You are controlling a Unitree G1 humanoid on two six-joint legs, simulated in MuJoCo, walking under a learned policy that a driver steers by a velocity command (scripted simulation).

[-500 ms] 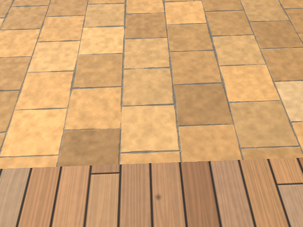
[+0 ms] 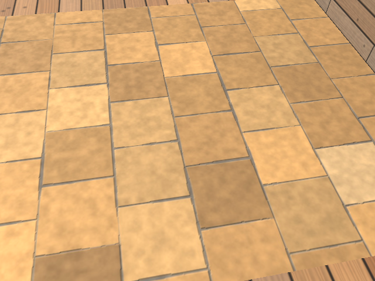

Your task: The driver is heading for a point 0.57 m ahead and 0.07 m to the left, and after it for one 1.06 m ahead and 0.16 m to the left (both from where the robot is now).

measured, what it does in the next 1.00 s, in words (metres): walks ahead, turning left: right foot, then left foot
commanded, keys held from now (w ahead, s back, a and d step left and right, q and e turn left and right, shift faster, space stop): w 0.34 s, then w+q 0.30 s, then q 0.36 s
